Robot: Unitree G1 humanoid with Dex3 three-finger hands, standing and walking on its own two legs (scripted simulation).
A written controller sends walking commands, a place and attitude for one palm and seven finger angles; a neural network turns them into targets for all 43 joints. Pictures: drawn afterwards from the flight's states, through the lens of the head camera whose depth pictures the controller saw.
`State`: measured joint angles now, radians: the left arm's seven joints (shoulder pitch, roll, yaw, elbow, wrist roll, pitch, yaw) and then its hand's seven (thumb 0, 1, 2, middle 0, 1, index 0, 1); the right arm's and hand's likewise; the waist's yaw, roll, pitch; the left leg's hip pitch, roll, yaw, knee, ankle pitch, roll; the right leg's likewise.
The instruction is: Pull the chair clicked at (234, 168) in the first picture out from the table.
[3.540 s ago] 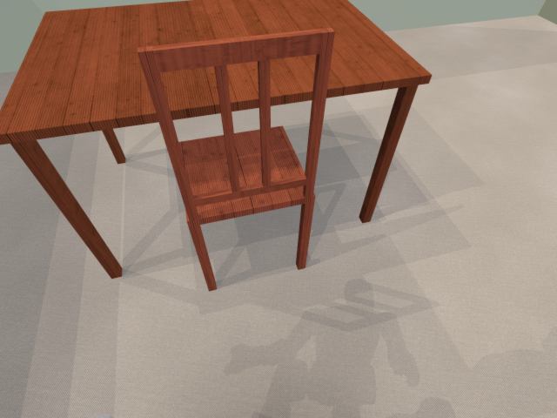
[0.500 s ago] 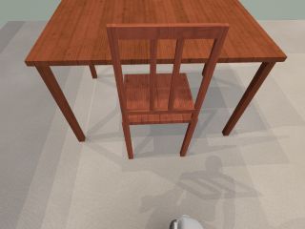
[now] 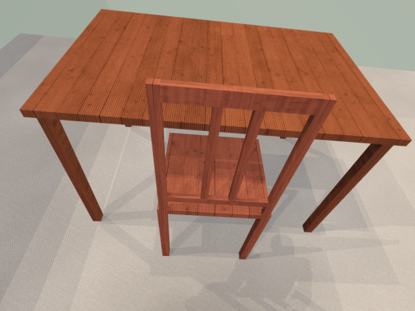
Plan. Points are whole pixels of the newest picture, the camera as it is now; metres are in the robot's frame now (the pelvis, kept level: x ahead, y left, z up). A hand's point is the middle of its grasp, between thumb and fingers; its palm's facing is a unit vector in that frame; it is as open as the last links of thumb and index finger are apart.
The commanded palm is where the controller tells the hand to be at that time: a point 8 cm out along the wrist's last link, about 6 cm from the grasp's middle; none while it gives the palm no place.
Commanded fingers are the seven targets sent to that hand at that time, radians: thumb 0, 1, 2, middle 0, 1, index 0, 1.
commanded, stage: come to a stop and stand still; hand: left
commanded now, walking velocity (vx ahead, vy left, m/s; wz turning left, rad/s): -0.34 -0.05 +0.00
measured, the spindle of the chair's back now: (209, 160) +0.50 +0.02 -0.04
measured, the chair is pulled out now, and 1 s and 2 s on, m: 0.00 0.00 0.00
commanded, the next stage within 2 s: look again from close up in 0.94 s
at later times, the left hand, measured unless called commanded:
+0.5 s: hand out of the picture +0.05 +0.15 -0.16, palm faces +0.09 -0.96 -0.27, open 7.4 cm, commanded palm none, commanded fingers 0.00 0.90 0.90 -0.20 -0.30 -0.20 -0.30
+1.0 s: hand out of the picture +0.00 +0.17 -0.18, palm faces +0.03 -0.99 -0.17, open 7.4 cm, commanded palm none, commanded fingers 0.00 0.90 0.90 -0.20 -0.30 -0.20 -0.30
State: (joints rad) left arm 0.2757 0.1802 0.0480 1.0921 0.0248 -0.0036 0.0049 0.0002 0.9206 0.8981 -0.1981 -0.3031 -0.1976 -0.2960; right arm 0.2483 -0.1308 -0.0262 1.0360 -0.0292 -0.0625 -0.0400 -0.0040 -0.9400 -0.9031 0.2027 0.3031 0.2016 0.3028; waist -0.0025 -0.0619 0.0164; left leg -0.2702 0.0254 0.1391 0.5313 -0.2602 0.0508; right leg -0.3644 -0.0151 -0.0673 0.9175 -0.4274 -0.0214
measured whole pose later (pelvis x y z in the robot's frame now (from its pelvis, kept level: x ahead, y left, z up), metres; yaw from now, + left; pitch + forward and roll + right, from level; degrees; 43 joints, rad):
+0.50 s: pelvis +0.01 -0.04 +0.01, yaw +1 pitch -1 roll +2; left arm 0.22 0.15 0.04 1.00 0.03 0.01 0.05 0.00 0.91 0.90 -0.20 -0.30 -0.20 -0.30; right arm 0.14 -0.23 -0.08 1.02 -0.02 0.08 -0.01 0.00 -0.91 -0.90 0.20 0.30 0.20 0.30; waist 0.03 0.02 0.07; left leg -0.41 -0.02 0.00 1.07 -0.43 -0.06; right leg -0.28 -0.07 -0.06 0.49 -0.19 -0.01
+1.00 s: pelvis -0.01 +0.00 +0.01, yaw +0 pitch +1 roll +1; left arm 0.25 0.17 0.03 1.10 0.01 0.04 0.02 0.00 0.91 0.90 -0.20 -0.30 -0.20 -0.30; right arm 0.34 -0.10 -0.01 1.13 -0.02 -0.01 -0.06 0.00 -0.91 -0.90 0.21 0.30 0.20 0.30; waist -0.02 -0.05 0.03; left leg -0.16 -0.03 0.01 0.38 -0.23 0.03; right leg -0.24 -0.01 -0.01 0.58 -0.34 0.01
